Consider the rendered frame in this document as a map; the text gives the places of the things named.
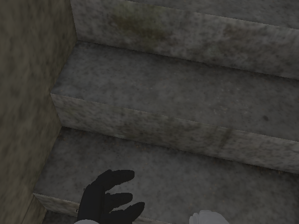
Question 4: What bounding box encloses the robot left hand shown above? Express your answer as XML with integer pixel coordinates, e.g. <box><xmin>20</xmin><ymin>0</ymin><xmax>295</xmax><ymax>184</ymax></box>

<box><xmin>76</xmin><ymin>169</ymin><xmax>145</xmax><ymax>224</ymax></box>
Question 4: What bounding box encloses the right robot thigh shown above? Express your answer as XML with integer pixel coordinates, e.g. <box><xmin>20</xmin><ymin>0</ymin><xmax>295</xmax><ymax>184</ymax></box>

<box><xmin>189</xmin><ymin>211</ymin><xmax>230</xmax><ymax>224</ymax></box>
